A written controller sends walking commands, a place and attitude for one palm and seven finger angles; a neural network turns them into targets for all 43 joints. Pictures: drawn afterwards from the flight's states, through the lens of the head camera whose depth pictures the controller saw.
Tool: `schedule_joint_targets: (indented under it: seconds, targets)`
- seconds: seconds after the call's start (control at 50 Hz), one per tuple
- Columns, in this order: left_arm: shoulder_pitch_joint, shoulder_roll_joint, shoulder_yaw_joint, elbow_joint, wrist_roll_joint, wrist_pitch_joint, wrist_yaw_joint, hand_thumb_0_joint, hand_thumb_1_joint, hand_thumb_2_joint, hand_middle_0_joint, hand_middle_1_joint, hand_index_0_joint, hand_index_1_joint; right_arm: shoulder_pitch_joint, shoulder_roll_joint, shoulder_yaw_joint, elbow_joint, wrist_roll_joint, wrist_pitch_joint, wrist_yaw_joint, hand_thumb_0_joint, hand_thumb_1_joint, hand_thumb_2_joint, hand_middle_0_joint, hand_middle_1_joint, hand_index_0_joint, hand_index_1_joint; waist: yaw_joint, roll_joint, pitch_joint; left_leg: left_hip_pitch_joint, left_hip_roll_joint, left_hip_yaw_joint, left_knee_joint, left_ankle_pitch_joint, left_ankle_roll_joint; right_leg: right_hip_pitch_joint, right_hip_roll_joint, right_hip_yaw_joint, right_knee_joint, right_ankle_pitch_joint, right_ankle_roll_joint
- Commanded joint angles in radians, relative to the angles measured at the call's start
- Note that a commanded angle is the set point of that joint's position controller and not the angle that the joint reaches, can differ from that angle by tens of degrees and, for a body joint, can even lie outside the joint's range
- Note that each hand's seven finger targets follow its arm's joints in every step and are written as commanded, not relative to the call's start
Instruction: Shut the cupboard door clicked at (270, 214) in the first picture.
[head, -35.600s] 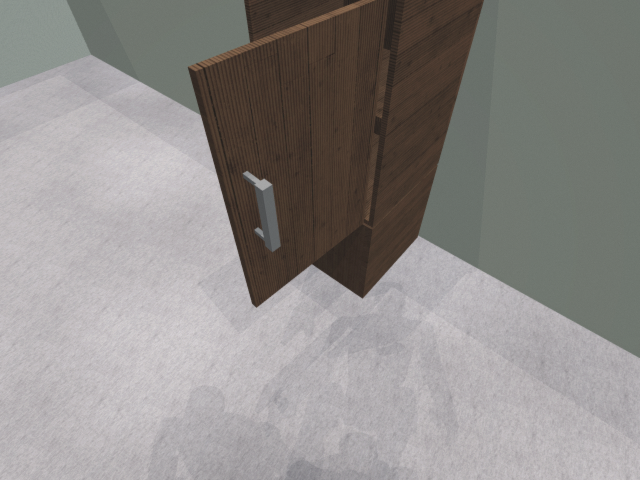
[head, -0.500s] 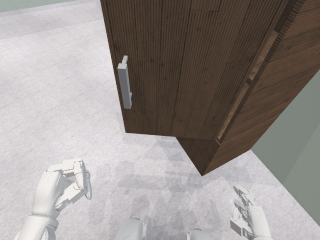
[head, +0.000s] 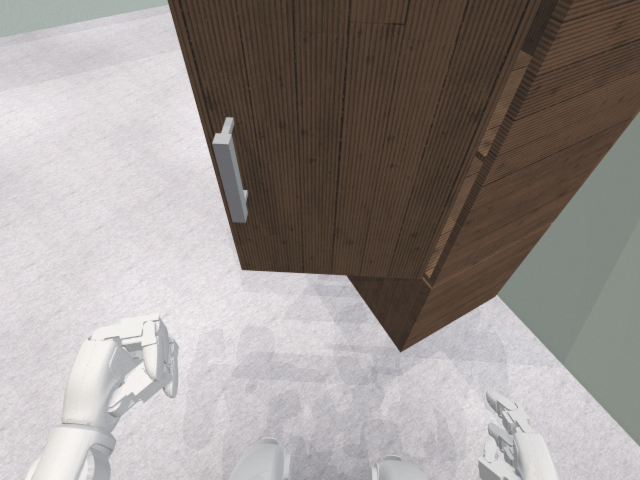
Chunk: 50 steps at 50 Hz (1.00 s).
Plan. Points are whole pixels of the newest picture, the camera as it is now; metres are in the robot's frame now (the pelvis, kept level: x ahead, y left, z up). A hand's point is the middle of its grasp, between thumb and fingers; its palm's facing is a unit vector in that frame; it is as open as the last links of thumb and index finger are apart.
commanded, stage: raise the hand and make a fist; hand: left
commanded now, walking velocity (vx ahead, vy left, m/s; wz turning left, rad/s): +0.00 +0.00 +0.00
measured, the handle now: (234, 172) +0.53 +0.17 +0.06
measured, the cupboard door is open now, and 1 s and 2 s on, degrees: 58 58 56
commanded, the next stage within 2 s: bring the fist close to the handle in 0.06 s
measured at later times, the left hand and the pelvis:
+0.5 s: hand (200, 316) +0.28 +0.16 +0.07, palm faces -0.06 -1.00 -0.01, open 3.1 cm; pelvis -0.01 +0.00 +0.00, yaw +0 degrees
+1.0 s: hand (247, 240) +0.40 +0.13 +0.06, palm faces -0.03 -1.00 -0.02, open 3.1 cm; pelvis +0.00 +0.00 +0.01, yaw -1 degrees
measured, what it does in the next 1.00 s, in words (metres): stands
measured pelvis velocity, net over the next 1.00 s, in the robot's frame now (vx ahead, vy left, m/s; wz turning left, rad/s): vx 0.00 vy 0.00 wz -0.02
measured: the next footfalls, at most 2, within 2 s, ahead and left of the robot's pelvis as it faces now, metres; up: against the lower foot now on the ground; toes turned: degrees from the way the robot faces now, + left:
none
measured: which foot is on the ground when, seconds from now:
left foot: down 0.00-1.00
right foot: down 0.00-1.00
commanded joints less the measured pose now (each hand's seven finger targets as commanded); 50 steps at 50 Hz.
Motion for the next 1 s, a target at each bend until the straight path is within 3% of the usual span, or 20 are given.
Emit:
schedule_joint_targets:
  seconds: [0.0, 0.06, 0.14, 0.18, 0.22, 0.24, 0.28, 0.34, 0.38, 0.44, 0.48, 0.56, 0.76, 0.88, 0.92, 0.96, 0.98]
  targets:
    - [-0.048, 0.126, 0.078, -0.215, -0.016, -0.068, 0.002, 0.000, 0.900, 0.900, -1.300, -1.500, -1.300, -1.500, -0.055, -0.112, -0.053, -0.159, 0.007, -0.053, -0.009, 0.000, -0.900, -0.900, 0.200, 0.300, 0.200, 0.300, 0.005, 0.003, -0.195, 0.120, -0.038, -0.016, -0.170, 0.195, 0.015, 0.146, 0.020, 0.081, -0.183, 0.185, -0.008]
    - [-0.045, 0.116, 0.074, -0.197, -0.020, -0.066, -0.001, 0.000, 0.900, 0.900, -1.300, -1.500, -1.300, -1.500, -0.054, -0.111, -0.054, -0.157, 0.009, -0.050, -0.012, 0.000, -0.900, -0.900, 0.200, 0.300, 0.200, 0.300, -0.001, -0.027, -0.182, 0.101, -0.038, -0.012, -0.160, 0.181, 0.015, 0.144, 0.016, 0.094, -0.195, 0.165, -0.002]
    - [-0.070, 0.118, 0.065, -0.210, -0.019, -0.061, -0.004, 0.000, 0.900, 0.900, -1.300, -1.500, -1.300, -1.500, -0.060, -0.110, -0.050, -0.161, 0.013, -0.049, -0.012, 0.000, -0.900, -0.900, 0.200, 0.300, 0.200, 0.300, -0.002, 0.004, -0.168, 0.102, -0.038, -0.013, -0.164, 0.155, 0.016, 0.130, 0.016, 0.097, -0.203, 0.125, -0.004]
    - [-0.175, 0.137, 0.063, -0.198, -0.012, -0.063, 0.003, 0.000, 0.900, 0.900, -1.300, -1.500, -1.300, -1.500, -0.052, -0.117, -0.046, -0.148, 0.011, -0.050, -0.019, 0.000, -0.900, -0.900, 0.200, 0.300, 0.200, 0.300, -0.024, -0.022, -0.149, 0.084, -0.034, -0.019, -0.152, 0.135, 0.020, 0.108, 0.020, 0.100, -0.206, 0.096, -0.004]
    - [-0.267, 0.100, 0.020, -0.176, -0.001, -0.067, 0.010, 0.000, 0.900, 0.900, -1.300, -1.500, -1.300, -1.500, -0.059, -0.114, -0.042, -0.139, 0.011, -0.059, -0.020, 0.000, -0.900, -0.900, 0.200, 0.300, 0.200, 0.300, -0.036, -0.001, -0.151, 0.085, -0.033, -0.022, -0.149, 0.108, 0.020, 0.077, 0.017, 0.099, -0.201, 0.065, -0.004]
    - [-0.307, 0.118, 0.038, -0.146, -0.002, -0.067, 0.014, 0.000, 0.900, 0.900, -1.300, -1.500, -1.300, -1.500, -0.053, -0.117, -0.041, -0.127, 0.011, -0.062, -0.021, 0.000, -0.900, -0.900, 0.200, 0.300, 0.200, 0.300, -0.037, -0.016, -0.150, 0.079, -0.032, -0.026, -0.146, 0.101, 0.019, 0.075, 0.017, 0.102, -0.203, 0.054, -0.005]
    - [-0.319, 0.137, 0.061, -0.115, -0.002, -0.057, 0.015, 0.000, 0.900, 0.900, -1.300, -1.500, -1.300, -1.500, -0.048, -0.122, -0.043, -0.118, 0.010, -0.062, -0.023, 0.000, -0.900, -0.900, 0.200, 0.300, 0.200, 0.300, -0.020, -0.012, -0.193, 0.083, -0.032, -0.024, -0.145, 0.129, 0.021, 0.105, 0.020, 0.103, -0.195, 0.088, -0.008]
    - [-0.381, 0.114, 0.034, -0.077, 0.008, -0.031, 0.017, 0.000, 0.900, 0.900, -1.300, -1.500, -1.300, -1.500, -0.050, -0.120, -0.042, -0.113, 0.015, -0.059, -0.018, 0.000, -0.900, -0.900, 0.200, 0.300, 0.200, 0.300, -0.020, 0.001, -0.224, 0.123, -0.033, -0.022, -0.171, 0.151, 0.020, 0.121, 0.018, 0.089, -0.191, 0.139, -0.005]
    - [-0.414, 0.136, 0.051, -0.056, 0.017, -0.010, 0.029, 0.000, 0.900, 0.900, -1.300, -1.500, -1.300, -1.500, -0.044, -0.125, -0.041, -0.109, 0.014, -0.053, -0.017, 0.000, -0.900, -0.900, 0.200, 0.300, 0.200, 0.300, -0.011, 0.012, -0.248, 0.139, -0.032, -0.025, -0.184, 0.173, 0.021, 0.143, 0.019, 0.080, -0.186, 0.169, -0.008]
    - [-0.465, 0.107, 0.033, 0.003, 0.026, 0.007, 0.051, 0.000, 0.900, 0.900, -1.300, -1.500, -1.300, -1.500, -0.047, -0.120, -0.038, -0.105, 0.014, -0.039, -0.009, 0.000, -0.900, -0.900, 0.200, 0.300, 0.200, 0.300, -0.017, -0.015, -0.228, 0.146, -0.033, -0.019, -0.199, 0.179, 0.019, 0.146, 0.015, 0.076, -0.198, 0.189, -0.002]
    - [-0.489, 0.137, 0.074, 0.061, 0.030, 0.007, 0.067, 0.000, 0.900, 0.900, -1.300, -1.500, -1.300, -1.500, -0.039, -0.127, -0.039, -0.095, 0.010, -0.029, -0.008, 0.000, -0.900, -0.900, 0.200, 0.300, 0.200, 0.300, -0.006, -0.040, -0.226, 0.128, -0.033, -0.019, -0.202, 0.186, 0.018, 0.164, 0.016, 0.077, -0.198, 0.197, -0.004]
    - [-0.644, 0.110, 0.044, 0.121, 0.048, -0.025, 0.079, 0.000, 0.900, 0.900, -1.300, -1.500, -1.300, -1.500, -0.040, -0.124, -0.043, -0.074, 0.011, -0.016, -0.002, 0.000, -0.900, -0.900, 0.200, 0.300, 0.200, 0.300, -0.028, -0.021, -0.223, 0.147, -0.031, -0.011, -0.209, 0.169, 0.017, 0.133, 0.011, 0.078, -0.200, 0.190, -0.001]
    - [-0.894, 0.074, -0.001, 0.280, 0.094, -0.055, 0.128, 0.000, 0.900, 0.900, -1.300, -1.500, -1.300, -1.500, -0.002, -0.135, -0.054, -0.022, 0.007, 0.007, 0.010, 0.000, -0.900, -0.900, 0.200, 0.300, 0.200, 0.300, -0.047, -0.006, -0.301, 0.228, -0.022, -0.023, -0.221, 0.234, 0.011, 0.106, 0.012, 0.057, -0.178, 0.270, -0.006]
    - [-1.021, 0.116, 0.049, 0.416, 0.129, -0.073, 0.184, 0.000, 0.900, 0.900, -1.300, -1.500, -1.300, -1.500, 0.028, -0.142, -0.059, 0.003, -0.003, 0.036, 0.019, 0.000, -0.900, -0.900, 0.200, 0.300, 0.200, 0.300, -0.048, -0.029, -0.336, 0.227, -0.021, -0.022, -0.218, 0.255, 0.009, 0.111, 0.017, 0.058, -0.171, 0.295, -0.005]
    - [-1.096, 0.096, 0.034, 0.462, 0.134, -0.081, 0.189, 0.000, 0.900, 0.900, -1.300, -1.500, -1.300, -1.500, 0.033, -0.136, -0.058, 0.015, -0.004, 0.044, 0.023, 0.000, -0.900, -0.900, 0.200, 0.300, 0.200, 0.300, -0.062, -0.023, -0.334, 0.215, -0.023, -0.012, -0.208, 0.258, 0.011, 0.112, 0.013, 0.065, -0.173, 0.314, 0.000]
    - [-1.147, 0.144, 0.075, 0.536, 0.141, -0.088, 0.193, 0.000, 0.900, 0.900, -1.300, -1.500, -1.300, -1.500, 0.043, -0.138, -0.059, 0.028, -0.006, 0.055, 0.023, 0.000, -0.900, -0.900, 0.200, 0.300, 0.200, 0.300, -0.070, -0.051, -0.321, 0.177, -0.025, -0.004, -0.201, 0.240, 0.014, 0.122, 0.012, 0.078, -0.181, 0.312, 0.004]
    - [-1.179, 0.167, 0.092, 0.541, 0.147, -0.097, 0.192, 0.000, 0.900, 0.900, -1.300, -1.500, -1.300, -1.500, 0.053, -0.143, -0.061, 0.031, -0.009, 0.058, 0.022, 0.000, -0.900, -0.900, 0.200, 0.300, 0.200, 0.300, -0.068, -0.036, -0.349, 0.187, -0.024, -0.008, -0.198, 0.253, 0.014, 0.122, 0.014, 0.077, -0.170, 0.321, 0.002]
